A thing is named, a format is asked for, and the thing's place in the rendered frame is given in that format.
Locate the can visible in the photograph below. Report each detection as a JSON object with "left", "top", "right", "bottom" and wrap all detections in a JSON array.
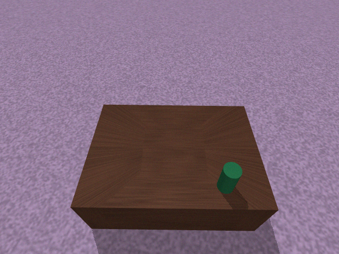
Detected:
[{"left": 217, "top": 162, "right": 243, "bottom": 194}]

